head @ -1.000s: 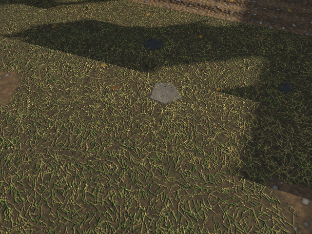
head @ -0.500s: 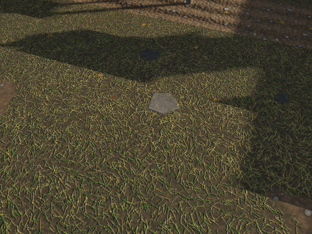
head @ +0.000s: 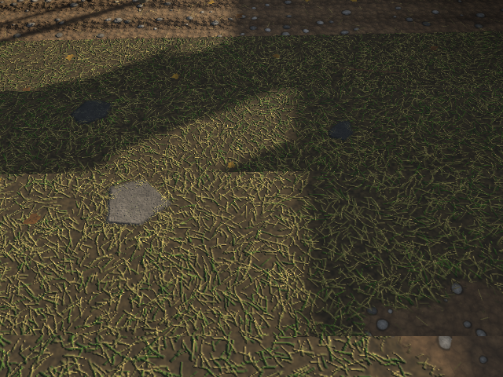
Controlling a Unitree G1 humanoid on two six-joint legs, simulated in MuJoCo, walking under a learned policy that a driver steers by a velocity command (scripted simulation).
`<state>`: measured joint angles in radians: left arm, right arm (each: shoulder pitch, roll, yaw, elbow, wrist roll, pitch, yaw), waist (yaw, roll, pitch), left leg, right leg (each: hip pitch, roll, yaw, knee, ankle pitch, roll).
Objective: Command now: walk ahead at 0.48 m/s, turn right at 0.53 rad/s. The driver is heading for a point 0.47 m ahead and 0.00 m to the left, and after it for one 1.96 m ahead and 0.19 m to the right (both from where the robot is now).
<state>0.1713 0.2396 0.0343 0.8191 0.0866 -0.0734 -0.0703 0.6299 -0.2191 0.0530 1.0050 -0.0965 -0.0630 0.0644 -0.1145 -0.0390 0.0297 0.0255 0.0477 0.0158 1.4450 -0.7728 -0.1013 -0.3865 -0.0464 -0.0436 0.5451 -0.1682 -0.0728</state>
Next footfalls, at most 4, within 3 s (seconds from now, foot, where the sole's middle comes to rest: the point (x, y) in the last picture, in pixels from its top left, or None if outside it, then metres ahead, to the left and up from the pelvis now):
0.36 left None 0.42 0.10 -0.77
0.70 right None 0.39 -0.13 -0.77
2.86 left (255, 273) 0.89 -0.05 -0.94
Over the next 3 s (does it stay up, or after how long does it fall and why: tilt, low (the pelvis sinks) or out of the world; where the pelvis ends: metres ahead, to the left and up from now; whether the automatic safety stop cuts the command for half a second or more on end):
stays up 0.81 -0.13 -0.16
